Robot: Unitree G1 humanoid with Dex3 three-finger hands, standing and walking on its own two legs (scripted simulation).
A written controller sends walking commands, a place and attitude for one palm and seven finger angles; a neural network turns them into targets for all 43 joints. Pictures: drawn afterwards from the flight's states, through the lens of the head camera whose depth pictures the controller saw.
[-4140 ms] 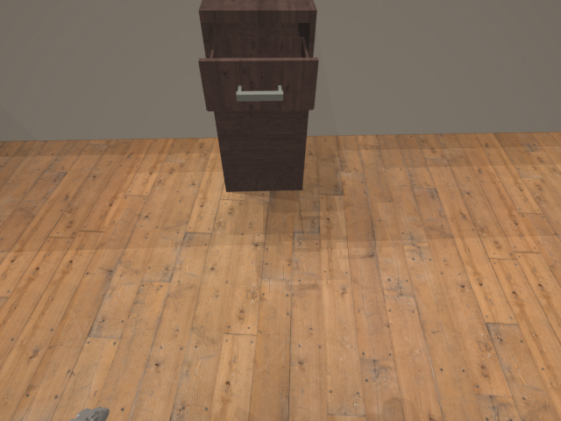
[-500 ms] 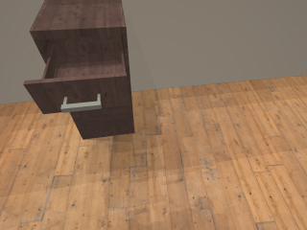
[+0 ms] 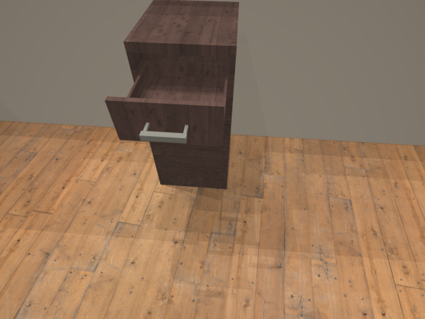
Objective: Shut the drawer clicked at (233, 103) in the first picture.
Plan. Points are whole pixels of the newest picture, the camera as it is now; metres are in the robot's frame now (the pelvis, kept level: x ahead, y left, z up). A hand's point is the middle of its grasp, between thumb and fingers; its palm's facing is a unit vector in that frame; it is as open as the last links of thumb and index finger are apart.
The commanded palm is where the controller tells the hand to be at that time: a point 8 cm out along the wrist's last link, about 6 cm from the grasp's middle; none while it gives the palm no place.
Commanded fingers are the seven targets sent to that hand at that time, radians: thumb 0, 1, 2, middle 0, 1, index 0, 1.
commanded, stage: take the last steps up to it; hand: left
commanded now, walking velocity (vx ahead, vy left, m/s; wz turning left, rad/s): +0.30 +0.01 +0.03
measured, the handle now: (165, 132) +0.61 +0.22 -0.05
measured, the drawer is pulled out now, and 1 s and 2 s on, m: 0.28 0.28 0.28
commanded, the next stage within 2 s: come to a stop and stand still in 0.92 s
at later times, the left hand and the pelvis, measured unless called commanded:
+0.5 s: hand (128, 300) +0.18 +0.22 -0.18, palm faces -0.01 -0.99 -0.16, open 7.4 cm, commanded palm none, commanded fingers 0.00 0.90 0.90 -0.20 -0.30 -0.20 -0.30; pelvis +0.10 +0.04 -0.01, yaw -1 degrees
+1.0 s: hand (148, 269) +0.25 +0.19 -0.18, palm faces +0.09 -0.98 -0.18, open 7.3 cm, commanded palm none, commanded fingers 0.00 0.90 0.90 -0.20 -0.30 -0.20 -0.30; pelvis +0.26 +0.01 +0.00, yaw +0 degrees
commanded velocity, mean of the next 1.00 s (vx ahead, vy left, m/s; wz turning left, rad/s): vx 0.25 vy -0.02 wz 0.00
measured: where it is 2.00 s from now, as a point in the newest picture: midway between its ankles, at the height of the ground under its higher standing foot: outside the picture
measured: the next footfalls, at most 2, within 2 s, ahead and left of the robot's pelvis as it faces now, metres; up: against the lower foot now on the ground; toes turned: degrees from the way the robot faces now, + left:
left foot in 0.10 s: +0.03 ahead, +0.14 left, +0.00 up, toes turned +5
right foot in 0.62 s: +0.30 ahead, -0.09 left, +0.00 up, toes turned -8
